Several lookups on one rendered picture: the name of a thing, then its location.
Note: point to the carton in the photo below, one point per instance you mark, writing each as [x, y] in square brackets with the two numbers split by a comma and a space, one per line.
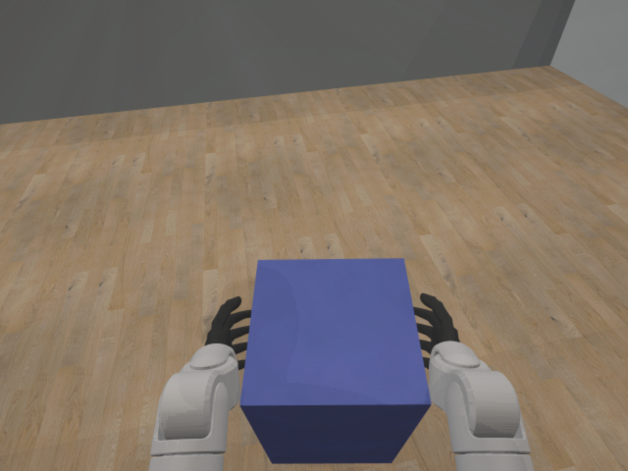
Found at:
[334, 371]

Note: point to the left robot hand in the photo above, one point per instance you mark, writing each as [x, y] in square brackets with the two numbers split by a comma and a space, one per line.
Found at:
[221, 327]

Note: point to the robot right forearm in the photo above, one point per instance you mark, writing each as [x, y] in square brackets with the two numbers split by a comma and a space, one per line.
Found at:
[485, 423]

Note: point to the right robot hand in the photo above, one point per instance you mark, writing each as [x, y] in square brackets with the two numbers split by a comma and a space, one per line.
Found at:
[441, 321]

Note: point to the robot left forearm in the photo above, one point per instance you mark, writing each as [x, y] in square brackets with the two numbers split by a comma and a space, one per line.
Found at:
[192, 416]

